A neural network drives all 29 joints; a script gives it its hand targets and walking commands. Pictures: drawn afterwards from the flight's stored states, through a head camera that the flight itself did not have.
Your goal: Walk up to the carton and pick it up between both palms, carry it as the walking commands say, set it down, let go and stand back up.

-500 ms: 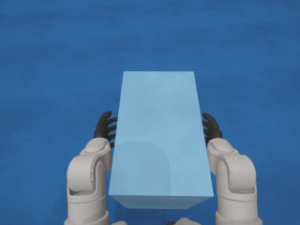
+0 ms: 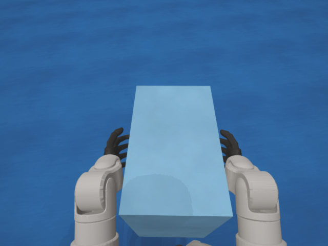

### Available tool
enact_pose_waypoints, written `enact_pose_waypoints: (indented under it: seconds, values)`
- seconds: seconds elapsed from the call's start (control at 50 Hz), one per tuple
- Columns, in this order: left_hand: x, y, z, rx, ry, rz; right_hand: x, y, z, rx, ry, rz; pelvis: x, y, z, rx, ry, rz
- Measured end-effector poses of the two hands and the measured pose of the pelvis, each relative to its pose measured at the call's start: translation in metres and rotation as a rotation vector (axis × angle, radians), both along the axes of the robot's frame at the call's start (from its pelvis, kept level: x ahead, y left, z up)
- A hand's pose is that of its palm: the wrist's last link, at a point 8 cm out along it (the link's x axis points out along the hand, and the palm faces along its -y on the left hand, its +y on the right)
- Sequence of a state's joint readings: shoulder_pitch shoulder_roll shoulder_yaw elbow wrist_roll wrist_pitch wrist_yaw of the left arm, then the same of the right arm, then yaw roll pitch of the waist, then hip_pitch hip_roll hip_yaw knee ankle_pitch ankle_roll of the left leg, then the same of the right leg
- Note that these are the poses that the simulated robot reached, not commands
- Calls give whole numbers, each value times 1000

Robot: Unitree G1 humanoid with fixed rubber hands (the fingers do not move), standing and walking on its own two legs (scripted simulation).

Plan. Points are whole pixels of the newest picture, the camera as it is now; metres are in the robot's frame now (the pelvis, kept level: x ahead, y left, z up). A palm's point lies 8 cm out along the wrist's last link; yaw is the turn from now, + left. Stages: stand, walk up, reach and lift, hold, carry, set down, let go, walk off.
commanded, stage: carry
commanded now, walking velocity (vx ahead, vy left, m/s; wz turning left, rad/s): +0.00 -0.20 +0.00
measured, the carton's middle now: (172, 166) +0.30 +0.01 +0.04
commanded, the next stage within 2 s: none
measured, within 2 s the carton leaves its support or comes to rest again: neither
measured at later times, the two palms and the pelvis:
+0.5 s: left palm (146, 190) +0.22 +0.06 +0.07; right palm (274, 191) +0.22 -0.20 +0.07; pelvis -0.06 -0.07 +0.00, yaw +0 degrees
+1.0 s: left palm (176, 213) +0.18 +0.00 +0.09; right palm (319, 213) +0.18 -0.26 +0.09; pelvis -0.11 -0.14 +0.01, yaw +0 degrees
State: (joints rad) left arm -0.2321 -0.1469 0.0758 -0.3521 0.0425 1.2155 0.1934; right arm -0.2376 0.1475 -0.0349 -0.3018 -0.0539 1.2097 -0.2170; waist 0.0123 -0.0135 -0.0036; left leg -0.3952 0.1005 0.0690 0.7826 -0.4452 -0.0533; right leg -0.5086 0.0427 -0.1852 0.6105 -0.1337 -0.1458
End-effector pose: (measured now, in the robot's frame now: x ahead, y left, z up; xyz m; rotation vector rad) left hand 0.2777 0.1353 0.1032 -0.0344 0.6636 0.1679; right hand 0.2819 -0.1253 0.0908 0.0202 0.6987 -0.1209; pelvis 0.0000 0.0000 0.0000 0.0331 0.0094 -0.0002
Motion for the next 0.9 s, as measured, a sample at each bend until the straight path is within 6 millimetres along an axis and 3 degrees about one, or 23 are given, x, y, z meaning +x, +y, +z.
enact_pose_waypoints:
  seconds: [0.14,0.22,0.3,0.46,0.58,0.68,0.8,0.9]
  values:
    - [-16,-36,-3,-11,78,-44,-28,-36,0,-15,78,-39,-21,-26,16,-29,4,-23]
    - [-18,-56,0,13,18,-36,-27,-55,-3,13,19,-36,-26,-46,4,-26,34,-30]
    - [-25,-74,-6,22,27,-53,-38,-74,-11,32,27,-62,-40,-59,4,-40,19,-34]
    - [-46,-76,-25,-20,53,-36,-55,-77,-18,-11,53,-42,-59,-71,-4,-80,38,-6]
    - [-62,-78,-26,-52,82,6,-61,-78,-12,-49,84,3,-69,-85,8,-69,50,-13]
    - [-65,-98,-13,-27,39,14,-62,-98,-6,-19,40,7,-74,-104,10,-52,59,-19]
    - [-74,-126,-6,-3,30,-13,-77,-126,-5,6,30,-19,-85,-123,11,-44,46,-25]
    - [-84,-135,-8,-15,23,-22,-90,-135,-3,-6,23,-27,-97,-131,8,-55,57,-15]
